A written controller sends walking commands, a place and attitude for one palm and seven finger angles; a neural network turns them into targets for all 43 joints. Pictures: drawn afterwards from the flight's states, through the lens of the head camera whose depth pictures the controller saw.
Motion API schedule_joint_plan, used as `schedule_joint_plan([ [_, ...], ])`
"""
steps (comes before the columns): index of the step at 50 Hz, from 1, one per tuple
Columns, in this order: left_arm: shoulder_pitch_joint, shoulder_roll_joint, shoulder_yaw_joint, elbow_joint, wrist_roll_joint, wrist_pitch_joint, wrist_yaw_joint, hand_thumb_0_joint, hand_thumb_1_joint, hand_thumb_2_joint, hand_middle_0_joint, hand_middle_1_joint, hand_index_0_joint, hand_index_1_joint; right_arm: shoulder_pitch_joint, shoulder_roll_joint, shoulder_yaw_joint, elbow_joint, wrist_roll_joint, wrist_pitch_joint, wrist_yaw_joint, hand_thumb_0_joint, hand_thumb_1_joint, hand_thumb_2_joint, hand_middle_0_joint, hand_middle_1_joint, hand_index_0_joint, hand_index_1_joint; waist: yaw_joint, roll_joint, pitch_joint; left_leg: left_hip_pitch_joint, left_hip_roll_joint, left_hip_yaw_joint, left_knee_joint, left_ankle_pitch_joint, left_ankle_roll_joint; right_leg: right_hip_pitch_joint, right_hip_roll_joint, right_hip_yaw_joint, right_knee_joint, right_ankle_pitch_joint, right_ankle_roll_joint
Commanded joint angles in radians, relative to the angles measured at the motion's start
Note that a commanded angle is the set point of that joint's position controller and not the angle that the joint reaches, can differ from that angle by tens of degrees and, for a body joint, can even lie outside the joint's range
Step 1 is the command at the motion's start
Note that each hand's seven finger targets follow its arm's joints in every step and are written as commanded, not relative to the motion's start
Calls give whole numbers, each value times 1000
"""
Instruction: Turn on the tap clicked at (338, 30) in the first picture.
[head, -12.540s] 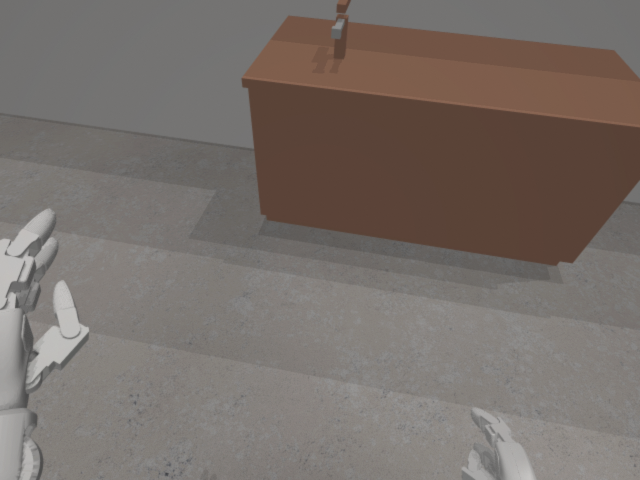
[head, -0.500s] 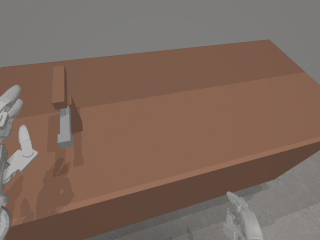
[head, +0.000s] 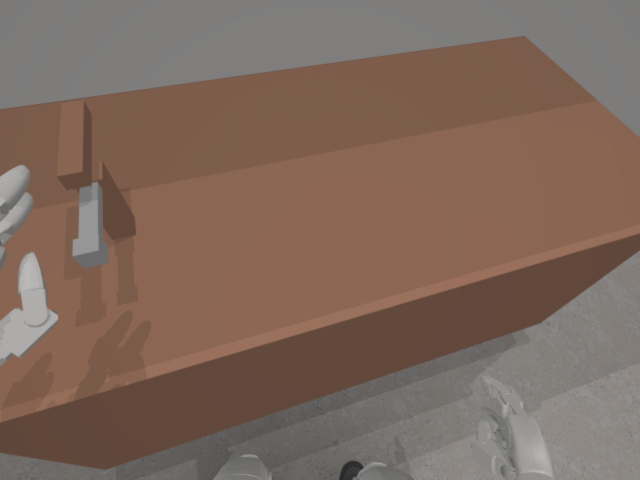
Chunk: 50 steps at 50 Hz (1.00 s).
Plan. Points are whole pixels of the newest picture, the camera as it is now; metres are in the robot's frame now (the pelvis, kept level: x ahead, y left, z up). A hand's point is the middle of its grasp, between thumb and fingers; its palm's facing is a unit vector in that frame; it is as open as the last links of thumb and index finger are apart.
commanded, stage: shuffle to correct the standing spot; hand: left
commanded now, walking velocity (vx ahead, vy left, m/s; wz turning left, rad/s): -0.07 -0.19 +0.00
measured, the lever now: (91, 251) +0.34 +0.31 +0.06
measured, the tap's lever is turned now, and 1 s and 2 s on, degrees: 0 0 0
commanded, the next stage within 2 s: come to a stop and stand still in 0.76 s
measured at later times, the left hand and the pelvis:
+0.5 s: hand (70, 303) +0.23 +0.23 +0.17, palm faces +0.34 -0.82 -0.46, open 7.4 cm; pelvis +0.01 -0.02 +0.00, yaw +0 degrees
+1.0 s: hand out of the picture +0.23 +0.26 +0.22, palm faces +0.45 -0.73 -0.50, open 7.4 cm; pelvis +0.00 -0.03 +0.01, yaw +1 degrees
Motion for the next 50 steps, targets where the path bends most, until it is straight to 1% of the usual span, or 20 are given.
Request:
schedule_joint_plan([
  [1,-49,173,123,-212,-6,-52,33,0,900,900,-200,-300,-200,-300,-29,-112,-38,-158,3,-56,-17,0,-900,-900,200,300,200,300,-5,120,-207,93,110,-131,-202,-148,68,44,-82,83,-98,-208,5],
  [5,-98,161,107,-178,25,-38,34,0,900,900,-200,-300,-200,-300,-28,-118,-37,-157,11,-50,-4,0,-900,-900,200,300,200,300,3,200,-158,-103,190,-167,-274,-246,99,207,-39,40,47,-150,36],
  [9,-118,139,70,-139,26,-28,28,0,900,900,-200,-300,-200,-300,3,-112,-33,-145,12,-52,20,0,-900,-900,200,300,200,300,-5,77,-149,-55,63,-45,-91,-263,54,139,-87,97,-129,-223,-7],
  [12,-115,158,69,-164,9,-6,35,0,900,900,-200,-300,-200,-300,30,-106,-40,-126,16,-60,18,0,-900,-900,200,300,200,300,-19,-104,-157,115,-53,21,211,-170,22,-77,-240,271,-304,-443,-110],
  [13,-104,179,91,-190,10,2,52,0,900,900,-200,-300,-200,-300,3,-102,-26,-116,15,-61,21,0,-900,-900,200,300,200,300,-21,-53,-179,162,-40,6,183,-106,27,-63,-244,254,-278,-345,-130],
  [16,-78,175,100,-207,3,-13,56,0,900,900,-200,-300,-200,-300,-3,-106,-28,-122,8,-67,11,0,-900,-900,200,300,200,300,-20,26,-177,153,45,-83,-146,-31,52,45,-139,129,-121,-174,-54],
  [19,-87,161,96,-217,21,-29,54,0,900,900,-200,-300,-200,-300,-45,-102,-18,-128,4,-47,9,0,-900,-900,200,300,200,300,-17,312,-153,-16,218,-280,-347,-154,107,160,-43,44,69,-158,27],
  [23,-102,175,104,-195,37,-14,47,0,900,900,-200,-300,-200,-300,-14,-100,-33,-139,17,-44,31,0,-900,-900,200,300,200,300,-10,170,-179,47,158,-146,-182,136,71,255,-57,17,-54,44,13],
  [26,-75,148,80,-139,17,-12,38,0,900,900,-200,-300,-200,-300,19,-113,-45,-137,19,-48,31,0,-900,-900,200,300,200,300,-14,66,-184,34,76,-80,-106,-63,47,213,-108,99,-122,-15,-23],
  [29,-66,148,69,-153,1,4,53,0,900,900,-200,-300,-200,-300,20,-98,-30,-115,15,-36,26,0,-900,-900,200,300,200,300,-30,-34,-218,118,0,-20,1,-57,36,123,-200,194,-226,-116,-71],
  [32,-49,183,104,-223,-2,0,63,0,900,900,-200,-300,-200,-300,5,-94,-34,-127,13,-42,15,0,-900,-900,200,300,200,300,-21,-16,-221,142,21,-32,-24,33,31,121,-228,180,-187,20,-85],
  [34,-39,176,104,-246,-1,-15,70,0,900,900,-200,-300,-200,-300,-24,-92,-22,-125,4,-34,8,0,-900,-900,200,300,200,300,-22,90,-229,154,77,-82,-106,190,42,140,-171,111,-109,120,-48],
  [38,-14,211,157,-239,13,-30,71,0,900,900,-200,-300,-200,-300,-48,-84,-33,-131,10,-30,2,0,-900,-900,200,300,200,300,-13,129,-258,129,143,-137,-97,427,50,224,-133,68,-36,311,-12],
  [41,-1,210,175,-218,11,-53,60,0,900,900,-200,-300,-200,-300,-18,-95,-54,-126,5,-39,0,0,-900,-900,200,300,200,300,-5,89,-297,103,125,-103,-18,373,49,251,-163,83,-50,389,-23],
  [44,50,174,152,-172,3,-49,69,0,900,900,-200,-300,-200,-300,10,-89,-55,-106,10,-32,7,0,-900,-900,200,300,200,300,-20,-27,-349,113,7,-21,79,75,18,226,-272,171,-140,373,-73],
  [45,-1331,1067,490,-310,86,-223,2,0,900,900,-200,-300,-200,-300,-161,275,-13,484,256,-148,-3,0,-900,-900,200,300,200,300,537,-94,-704,-102,145,-167,-32,-157,-245,749,-434,611,-743,-121,59],
  [46,-627,564,386,196,51,-96,14,0,900,900,-200,-300,-200,-300,117,-148,-84,93,-37,-135,-38,0,-900,-900,200,300,200,300,-78,-47,-306,74,-144,-7,278,131,6,350,-203,278,-315,-65,-25],
  [47,-324,219,111,563,49,-37,-33,0,900,900,-200,-300,-200,-300,41,-111,-110,65,18,-170,-6,0,-900,-900,200,300,200,300,89,-134,-366,18,-118,12,266,18,52,358,-261,245,-274,184,-45],
  [48,-82,72,-4,423,7,-31,-56,0,900,900,-200,-300,-200,-300,1,-132,-61,-34,35,-165,20,0,-900,-900,200,300,200,300,102,64,-271,-6,-68,-4,132,-88,26,365,-281,255,-196,368,-95],
  [50,-126,54,-50,136,13,-63,-34,0,900,900,-200,-300,-200,-300,-6,-90,-18,-42,22,-114,35,0,-900,-900,200,300,200,300,49,13,-208,71,-63,30,-62,-4,17,268,-232,159,-179,307,-51],
])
